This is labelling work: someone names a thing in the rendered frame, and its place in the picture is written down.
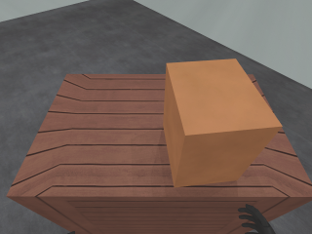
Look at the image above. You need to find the carton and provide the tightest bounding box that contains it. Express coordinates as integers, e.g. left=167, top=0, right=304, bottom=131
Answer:
left=163, top=58, right=283, bottom=188

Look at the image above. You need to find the pedestal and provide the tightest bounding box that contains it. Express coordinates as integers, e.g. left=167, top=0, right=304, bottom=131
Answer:
left=7, top=74, right=312, bottom=234

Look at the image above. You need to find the right robot hand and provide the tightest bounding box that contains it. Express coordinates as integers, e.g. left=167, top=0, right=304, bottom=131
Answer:
left=238, top=204, right=276, bottom=234

